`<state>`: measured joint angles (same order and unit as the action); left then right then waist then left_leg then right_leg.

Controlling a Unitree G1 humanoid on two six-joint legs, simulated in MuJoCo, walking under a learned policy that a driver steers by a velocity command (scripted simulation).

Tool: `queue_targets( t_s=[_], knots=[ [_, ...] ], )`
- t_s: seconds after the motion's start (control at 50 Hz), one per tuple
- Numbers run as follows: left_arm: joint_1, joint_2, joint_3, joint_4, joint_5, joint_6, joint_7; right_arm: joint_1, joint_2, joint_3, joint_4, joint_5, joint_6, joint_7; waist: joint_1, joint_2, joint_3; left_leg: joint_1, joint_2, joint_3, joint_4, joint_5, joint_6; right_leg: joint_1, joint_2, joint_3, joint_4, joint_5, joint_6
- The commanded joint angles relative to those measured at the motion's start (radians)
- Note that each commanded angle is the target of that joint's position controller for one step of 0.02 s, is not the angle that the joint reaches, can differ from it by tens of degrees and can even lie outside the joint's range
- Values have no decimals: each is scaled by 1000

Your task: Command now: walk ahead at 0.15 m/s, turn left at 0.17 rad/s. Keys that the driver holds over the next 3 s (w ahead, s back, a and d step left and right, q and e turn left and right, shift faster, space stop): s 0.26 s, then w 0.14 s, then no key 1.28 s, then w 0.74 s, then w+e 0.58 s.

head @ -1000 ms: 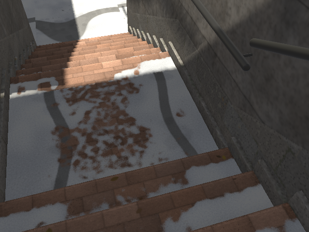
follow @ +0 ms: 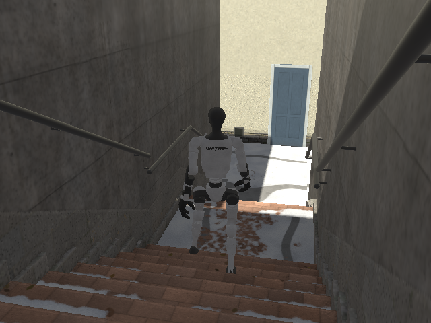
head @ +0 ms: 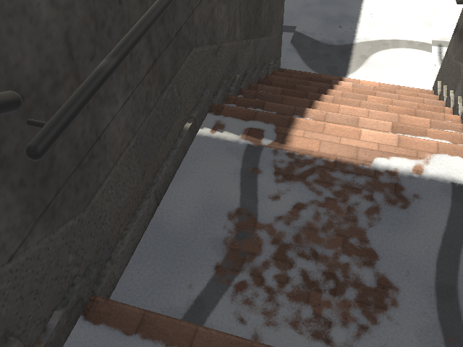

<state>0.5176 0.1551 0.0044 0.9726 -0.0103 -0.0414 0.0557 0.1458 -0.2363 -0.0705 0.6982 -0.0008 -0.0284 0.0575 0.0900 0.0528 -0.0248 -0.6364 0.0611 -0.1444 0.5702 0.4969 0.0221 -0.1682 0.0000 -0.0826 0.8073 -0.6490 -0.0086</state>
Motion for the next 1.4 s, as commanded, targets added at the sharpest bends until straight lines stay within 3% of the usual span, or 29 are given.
queue_targets(
  t_s=[0.02, 0.04, 0.08, 0.1, 0.12, 0.14, 0.16, 0.18, 0.2, 0.22, 0.24, 0.28, 0.32, 0.34, 0.42, 0.46, 0.52, 0.56, 0.58, 0.6, 0.62, 0.64, 0.66, 0.72, 0.78, 0.96, 1.04, 1.16, 1.4],
  knots=[
    [53, 139, 26, -37, -15, 26, 15, -137, 5, 22, -83, 24, -18, 26, 57, -127, 141, 80, -29, 73, -223, 20, -22, -68, -118, 167, -29, 528, -127],
    [53, 147, 32, -37, -17, 31, 14, -115, 1, 23, -67, 24, -20, 25, 50, -120, 127, 119, -15, 66, -290, 16, -19, -33, -122, 177, 40, 527, -125],
    [29, 134, 33, -16, -13, 36, 4, 150, -19, 5, 49, 13, -33, 10, -81, -72, 47, 446, -23, 110, -381, 124, 11, -133, -85, 151, 312, 533, -101],
    [62, 113, 30, 4, -7, 27, -13, 344, -90, -17, 124, -10, -31, 2, -150, 34, -49, 734, 39, 106, -301, 521, 32, -280, -7, 94, 540, 334, -49],
    [141, 29, 16, 24, -24, 23, -25, 495, -152, -12, 171, -46, -24, 1, -187, 221, -221, 1163, 250, -12, 35, 1182, 133, -611, 127, 135, 1043, -452, 35],
    [245, 52, -1, 3, -64, 15, -44, 414, -127, 7, 172, -21, -7, 13, -130, 245, -407, 1242, 377, -116, 189, 1197, 263, -702, 87, 324, 1207, -429, 86],
    [118, 97, 10, -44, -65, 17, -44, 301, -96, 18, 136, 1, 12, 12, -150, 159, -418, 1131, 376, -132, 121, 974, 294, -733, 52, 317, 1190, -377, 103],
    [-4, 92, 8, -91, -59, 34, -22, 201, -84, 32, 120, 11, 24, -2, -130, 19, -368, 957, 354, -132, 37, 651, 295, -716, 31, 302, 1117, -265, 103],
    [-57, 68, 4, -121, -47, 57, 4, 99, -112, 35, 91, -6, 26, -12, -89, -35, -330, 770, 386, -191, -42, 438, 336, -669, 11, 272, 1150, -160, 103],
    [-83, 66, 5, -147, -29, 93, 24, 25, -122, 44, 78, -22, 32, -21, -44, -64, -281, 574, 406, -236, -132, 242, 362, -607, 13, 229, 1162, -76, 116],
    [-105, 110, 24, -145, -15, 123, 43, 20, -124, 49, 49, -47, 31, -28, -58, -97, -209, 432, 342, -205, -158, 100, 328, -572, 62, 232, 1127, 79, 103],
    [-132, 117, 43, -170, -21, 139, 63, 45, -90, 78, 57, -57, 33, -57, -58, -26, -175, 354, 284, -175, -168, -190, 256, -602, 79, 270, 1126, 200, 91],
    [-100, 76, 46, -166, -26, 144, 54, 119, -29, 106, 105, -33, 39, -75, -52, 63, -132, 302, 179, -129, -226, -706, 188, -621, 65, 245, 1108, 277, 87],
    [-105, 61, 47, -181, -21, 147, 44, 151, -31, 106, 129, -14, 45, -93, -50, 87, -65, 261, 119, -86, -259, -878, 162, -642, 67, 214, 1012, 362, 89],
    [-215, 66, 49, -249, 2, 117, 14, 221, -25, 94, 160, -20, 36, -115, -79, 90, 6, 287, 148, -192, -278, -1024, 191, -695, 0, 201, 883, 407, 93],
    [-299, 31, 24, -306, 21, 105, 9, 146, -18, 91, 132, -25, 37, -137, -65, 53, 46, 262, 134, -167, -261, -976, 186, -597, -75, 225, 397, 498, 98],
    [-234, 35, 28, -255, 16, 103, -29, 189, -76, 59, 142, -24, 60, -112, -88, 131, 5, 108, 107, -96, -336, -1084, 150, -90, -9, 85, -72, 262, 58],
    [-128, 56, 43, -200, 16, 121, -46, 240, -78, 47, 174, -11, 64, -90, -65, 174, 52, 25, 102, -107, -378, -1264, 136, 60, 25, 33, -107, 281, 19],
    [-96, 58, 46, -188, 19, 123, -50, 200, -57, 49, 168, 5, 66, -88, -32, 134, 120, 18, 70, -87, -337, -1313, 87, 43, 9, 53, -266, 283, -16],
    [-53, 69, 42, -169, 37, 117, -57, 197, -42, 46, 171, 17, 64, -83, -28, 40, 145, -31, 23, -32, -193, -1210, 48, 93, -41, 112, -296, 300, -25],
    [-43, 88, 42, -154, 40, 103, -59, 236, -5, 43, 162, 32, 57, -78, -74, -143, 148, -20, -51, 83, -96, -1029, -2, 11, -138, 302, -392, 45, -85],
    [-66, 115, 47, -155, 45, 87, -59, 161, -44, 23, 143, 26, 50, -88, -57, -250, 206, 25, -41, 82, -31, -934, -21, -160, -234, 517, -592, -248, -142],
    [-159, 116, 39, -175, 52, 72, -48, 103, -59, 13, 131, 22, 43, -97, -73, -278, 254, 72, -18, 42, -39, -826, -17, -212, -240, 544, -646, -214, -137],
    [-260, 96, 35, -181, 55, 53, -43, 181, -2, 13, 201, -25, 55, -90, -119, -261, 149, 368, -44, 78, -37, -688, -26, -294, -148, 377, -609, -48, -70],
    [-183, 62, 26, -147, 26, 46, -44, 218, 4, 10, 241, -11, 70, -83, -110, -203, 124, 444, -24, 70, -109, -686, -26, -246, -116, 346, -587, 37, -60],
    [-105, 75, 26, -99, 22, 47, -31, 165, -18, 8, 304, 1, 64, -90, -77, -55, 91, 486, 5, 50, -206, -612, -48, -95, -73, 246, -523, 344, -53],
    [-100, 72, 31, -75, 8, 54, -31, 182, -15, 14, 341, 0, 53, -90, -79, -47, 66, 473, 6, 57, -204, -572, -38, -9, -54, 195, -459, 621, -51],
    [-110, 81, 40, -55, 0, 76, -30, 185, -13, 22, 371, 13, 63, -94, -77, -52, 64, 466, -1, 66, -187, -494, -31, 31, -45, 166, -428, 759, -43],
    [-126, 83, 43, -18, 0, 81, -28, 196, 3, 27, 407, 9, 74, -103, -85, -52, 78, 481, -8, 74, -196, -514, -22, 24, -40, 147, -437, 675, -27]
  ],
)
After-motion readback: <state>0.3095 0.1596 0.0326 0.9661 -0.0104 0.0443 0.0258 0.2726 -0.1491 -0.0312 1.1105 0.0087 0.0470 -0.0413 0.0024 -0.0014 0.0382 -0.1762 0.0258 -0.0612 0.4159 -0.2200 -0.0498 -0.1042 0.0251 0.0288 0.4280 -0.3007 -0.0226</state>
